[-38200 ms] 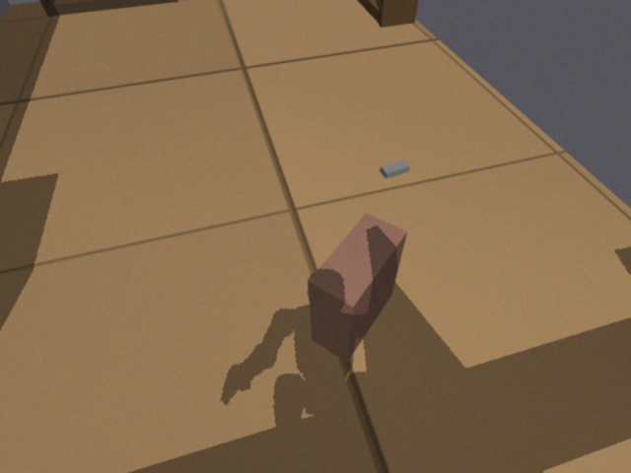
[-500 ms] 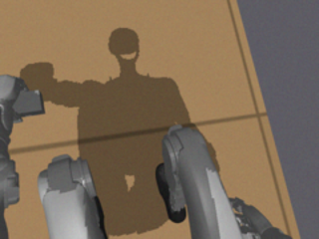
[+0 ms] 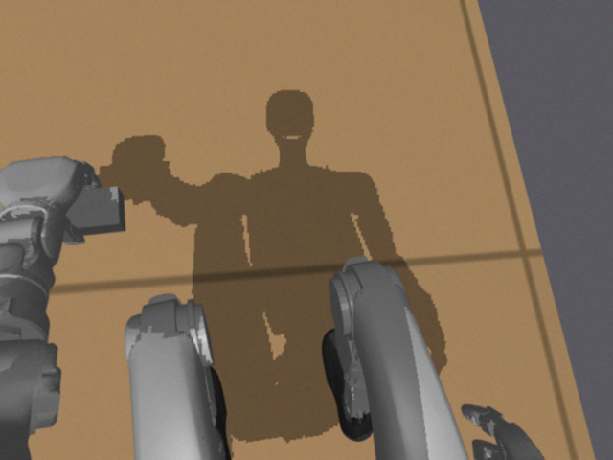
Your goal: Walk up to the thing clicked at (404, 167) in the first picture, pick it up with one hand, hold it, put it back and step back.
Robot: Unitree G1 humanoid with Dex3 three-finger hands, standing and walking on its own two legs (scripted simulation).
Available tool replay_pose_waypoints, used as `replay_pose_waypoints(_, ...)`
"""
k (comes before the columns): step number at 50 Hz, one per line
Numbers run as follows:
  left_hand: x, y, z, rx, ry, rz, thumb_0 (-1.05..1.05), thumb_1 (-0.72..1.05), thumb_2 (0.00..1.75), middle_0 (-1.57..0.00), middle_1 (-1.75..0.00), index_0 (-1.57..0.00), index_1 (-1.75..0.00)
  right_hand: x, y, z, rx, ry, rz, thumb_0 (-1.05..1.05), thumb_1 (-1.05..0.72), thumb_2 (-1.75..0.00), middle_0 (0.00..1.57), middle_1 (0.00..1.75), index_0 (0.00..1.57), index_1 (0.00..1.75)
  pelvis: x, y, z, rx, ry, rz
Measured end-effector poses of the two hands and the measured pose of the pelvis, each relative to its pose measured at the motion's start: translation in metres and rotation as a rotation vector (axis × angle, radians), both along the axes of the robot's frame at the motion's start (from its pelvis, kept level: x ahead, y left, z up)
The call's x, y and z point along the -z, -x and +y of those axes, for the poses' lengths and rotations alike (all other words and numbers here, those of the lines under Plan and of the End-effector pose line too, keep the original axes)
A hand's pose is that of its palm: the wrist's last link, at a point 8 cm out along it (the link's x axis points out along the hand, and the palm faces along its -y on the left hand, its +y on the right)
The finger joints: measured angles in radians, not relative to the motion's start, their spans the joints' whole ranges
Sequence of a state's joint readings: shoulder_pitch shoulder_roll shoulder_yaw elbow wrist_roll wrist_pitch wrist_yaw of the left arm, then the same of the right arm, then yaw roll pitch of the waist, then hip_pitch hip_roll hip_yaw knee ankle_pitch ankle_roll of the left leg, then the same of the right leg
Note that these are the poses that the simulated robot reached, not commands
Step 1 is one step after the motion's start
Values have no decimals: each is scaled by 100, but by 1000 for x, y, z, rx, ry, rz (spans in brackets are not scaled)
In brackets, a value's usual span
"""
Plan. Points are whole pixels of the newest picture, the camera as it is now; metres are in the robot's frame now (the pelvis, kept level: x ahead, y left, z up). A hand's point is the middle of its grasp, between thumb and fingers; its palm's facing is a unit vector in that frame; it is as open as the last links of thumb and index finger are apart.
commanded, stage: lift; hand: left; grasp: from above
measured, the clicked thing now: (72, 213) +0.46 +0.27 -0.17
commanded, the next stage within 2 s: hold in 1.34 s
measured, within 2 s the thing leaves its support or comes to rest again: neither
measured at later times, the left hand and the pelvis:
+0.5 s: hand out of the picture +0.39 +0.27 +0.05, palm faces -0.42 -0.08 -0.90, open 8.4 cm; pelvis +0.01 +0.00 +0.14, yaw +3 degrees
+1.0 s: hand out of the picture +0.35 +0.25 +0.22, palm faces -0.46 -0.09 -0.89, open 8.4 cm; pelvis +0.04 +0.00 +0.30, yaw +4 degrees
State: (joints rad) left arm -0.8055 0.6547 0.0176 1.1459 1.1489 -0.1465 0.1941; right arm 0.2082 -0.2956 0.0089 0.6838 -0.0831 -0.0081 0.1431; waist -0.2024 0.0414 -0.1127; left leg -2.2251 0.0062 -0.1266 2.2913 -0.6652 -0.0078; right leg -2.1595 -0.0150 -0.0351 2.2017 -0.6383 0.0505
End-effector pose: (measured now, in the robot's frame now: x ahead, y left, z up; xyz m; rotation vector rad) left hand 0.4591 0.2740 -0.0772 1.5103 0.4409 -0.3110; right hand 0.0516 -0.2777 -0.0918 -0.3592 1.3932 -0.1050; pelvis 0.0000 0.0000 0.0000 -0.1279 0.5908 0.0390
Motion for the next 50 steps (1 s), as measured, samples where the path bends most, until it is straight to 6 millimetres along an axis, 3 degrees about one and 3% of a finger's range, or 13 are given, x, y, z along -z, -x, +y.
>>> replay_pose_waypoints(13, -82, 39, 9, 7, 13, -17, -3, 24, 23, -85, -31, -89, -30, -50, -46, 9, 2, 0, -140, 1, -91, -90, 20, 30, 20, 30, -58, 2, 4, -18, -14, -8)
replay_pose_waypoints(25, -185, 68, 3, -27, 27, -40, -3, 24, 23, -86, -30, -90, -29, -124, -84, 18, 24, -21, -251, 1, -90, -90, 20, 30, 20, 30, -139, -6, 1, -31, -48, -69)
replay_pose_waypoints(38, -301, 97, -13, -28, 47, -16, -3, 23, 24, -87, -29, -91, -28, -222, -97, 20, 70, -32, -333, 1, -90, -90, 20, 30, 20, 30, -239, -22, -3, -31, -88, -204)
replay_pose_waypoints(50, -358, 104, -24, -31, 31, -4, -3, 23, 25, -86, -30, -90, -29, -287, -95, 15, 93, -23, -351, 1, -90, -90, 20, 30, 20, 30, -303, -39, -4, -31, -104, -304)
